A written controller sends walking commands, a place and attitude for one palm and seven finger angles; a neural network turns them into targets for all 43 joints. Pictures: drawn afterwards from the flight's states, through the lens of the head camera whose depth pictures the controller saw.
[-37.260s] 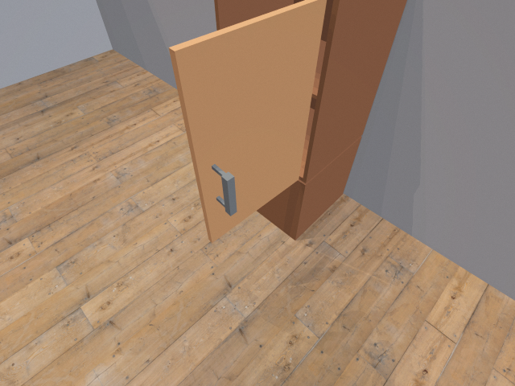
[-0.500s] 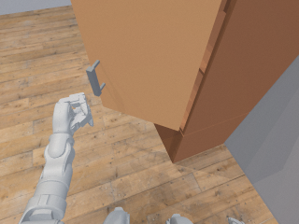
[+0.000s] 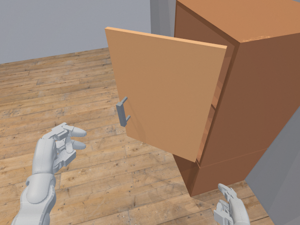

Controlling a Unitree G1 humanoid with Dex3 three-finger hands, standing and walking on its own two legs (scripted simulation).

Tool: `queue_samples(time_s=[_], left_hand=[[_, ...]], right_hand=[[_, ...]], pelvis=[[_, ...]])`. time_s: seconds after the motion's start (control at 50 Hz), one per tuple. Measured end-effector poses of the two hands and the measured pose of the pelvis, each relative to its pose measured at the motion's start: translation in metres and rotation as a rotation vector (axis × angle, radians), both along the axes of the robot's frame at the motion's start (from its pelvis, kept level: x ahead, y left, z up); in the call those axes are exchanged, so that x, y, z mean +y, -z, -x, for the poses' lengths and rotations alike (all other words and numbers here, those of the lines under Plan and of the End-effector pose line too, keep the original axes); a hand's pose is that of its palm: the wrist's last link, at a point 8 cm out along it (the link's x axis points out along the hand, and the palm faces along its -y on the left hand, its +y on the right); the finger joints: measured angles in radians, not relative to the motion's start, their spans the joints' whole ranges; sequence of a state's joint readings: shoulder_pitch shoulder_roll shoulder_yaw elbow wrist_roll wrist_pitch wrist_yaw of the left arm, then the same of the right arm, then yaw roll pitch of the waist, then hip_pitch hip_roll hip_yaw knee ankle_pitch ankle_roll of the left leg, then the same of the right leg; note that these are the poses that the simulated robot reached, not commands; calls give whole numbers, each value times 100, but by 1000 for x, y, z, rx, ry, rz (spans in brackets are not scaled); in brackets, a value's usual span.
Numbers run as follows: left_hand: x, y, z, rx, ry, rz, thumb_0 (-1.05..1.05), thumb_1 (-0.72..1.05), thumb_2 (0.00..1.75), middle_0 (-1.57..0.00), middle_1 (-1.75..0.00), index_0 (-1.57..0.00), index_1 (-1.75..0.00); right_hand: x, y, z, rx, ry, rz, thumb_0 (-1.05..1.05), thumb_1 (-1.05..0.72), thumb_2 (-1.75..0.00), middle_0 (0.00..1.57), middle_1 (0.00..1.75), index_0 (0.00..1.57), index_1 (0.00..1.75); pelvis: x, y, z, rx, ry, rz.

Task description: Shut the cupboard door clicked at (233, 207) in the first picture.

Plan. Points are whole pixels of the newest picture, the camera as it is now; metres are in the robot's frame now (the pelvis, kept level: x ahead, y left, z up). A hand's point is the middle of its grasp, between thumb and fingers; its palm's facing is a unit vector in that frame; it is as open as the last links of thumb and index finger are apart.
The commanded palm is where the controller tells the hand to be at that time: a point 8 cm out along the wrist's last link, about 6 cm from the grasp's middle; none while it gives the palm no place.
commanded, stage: draw the hand back to the body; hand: left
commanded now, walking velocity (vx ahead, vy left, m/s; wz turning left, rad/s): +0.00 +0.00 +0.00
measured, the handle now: (124, 111) +0.60 +0.19 -0.10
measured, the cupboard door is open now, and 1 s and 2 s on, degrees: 48 48 48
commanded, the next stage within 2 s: step back with the hand held close in 0.68 s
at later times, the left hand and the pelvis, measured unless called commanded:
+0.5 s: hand (31, 162) +0.19 +0.26 +0.16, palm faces +0.48 -0.77 -0.42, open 7.2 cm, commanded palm +0.15 +0.29 +0.18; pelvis +0.01 -0.02 +0.01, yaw +0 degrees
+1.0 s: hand (37, 157) +0.21 +0.26 +0.15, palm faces +0.39 -0.78 -0.49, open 7.4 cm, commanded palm +0.15 +0.29 +0.18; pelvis +0.01 -0.01 +0.01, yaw +0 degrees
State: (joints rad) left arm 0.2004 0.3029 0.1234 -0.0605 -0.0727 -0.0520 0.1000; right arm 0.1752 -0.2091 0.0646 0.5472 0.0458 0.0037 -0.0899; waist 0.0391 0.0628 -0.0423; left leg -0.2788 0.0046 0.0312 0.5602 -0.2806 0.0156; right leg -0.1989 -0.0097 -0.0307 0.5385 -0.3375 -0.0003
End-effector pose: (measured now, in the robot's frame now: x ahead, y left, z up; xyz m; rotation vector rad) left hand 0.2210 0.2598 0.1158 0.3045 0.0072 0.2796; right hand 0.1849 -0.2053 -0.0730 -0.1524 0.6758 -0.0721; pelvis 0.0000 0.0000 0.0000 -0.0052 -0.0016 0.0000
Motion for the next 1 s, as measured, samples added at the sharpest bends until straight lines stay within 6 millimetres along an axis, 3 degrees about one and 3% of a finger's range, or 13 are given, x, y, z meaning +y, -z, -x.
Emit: queue_samples(time_s=[0.1, 0.24, 0.38, 0.58, 0.78, 0.9, 1.0], left_hand=[[9, -17, 21, -14, -38, -40, 2, 89, 90, -71, -86, -72, -85], [29, -52, 51, -73, -134, -148, 2, 89, 90, -52, -65, -53, -64], [31, -84, 75, -152, -178, -246, 2, 89, 90, -34, -45, -34, -44], [23, -54, 66, -73, -182, -155, 2, 89, 90, -22, -32, -23, -32], [15, -78, 59, -148, -130, -221, 2, 89, 90, -21, -30, -22, -30], [27, -74, 55, -122, -143, -253, 2, 89, 90, -21, -30, -21, -30], [34, -60, 52, -67, -109, -249, 2, 89, 90, -21, -30, -21, -30]], right_hand=[[2, -2, -3, -4, -23, -8, 1, -91, -90, 20, 30, 20, 30], [-10, 0, -3, 6, -32, 11, 1, -91, -90, 20, 30, 20, 30], [-22, 2, -6, -10, -24, 17, 1, -91, -90, 20, 30, 20, 30], [-33, 3, -1, 6, -12, 36, 1, -91, -90, 20, 30, 20, 30], [-37, 0, -4, -24, 10, 24, 1, -91, -90, 20, 30, 20, 30], [-38, 5, -3, 18, 20, 26, 1, -91, -90, 20, 30, 20, 30], [-42, 8, 6, 79, 63, 59, 1, -91, -90, 20, 30, 20, 30]], pelvis=[[-2, -5, -5, -25, 2, -5], [-7, -7, -10, -41, -1, -4], [-10, -8, -12, -50, -4, -5], [-19, -8, -9, -52, -4, -10], [-21, -9, -15, -53, 6, -9], [-18, -7, -12, -14, -4, 6], [-6, -6, -8, 20, -1, 7]])
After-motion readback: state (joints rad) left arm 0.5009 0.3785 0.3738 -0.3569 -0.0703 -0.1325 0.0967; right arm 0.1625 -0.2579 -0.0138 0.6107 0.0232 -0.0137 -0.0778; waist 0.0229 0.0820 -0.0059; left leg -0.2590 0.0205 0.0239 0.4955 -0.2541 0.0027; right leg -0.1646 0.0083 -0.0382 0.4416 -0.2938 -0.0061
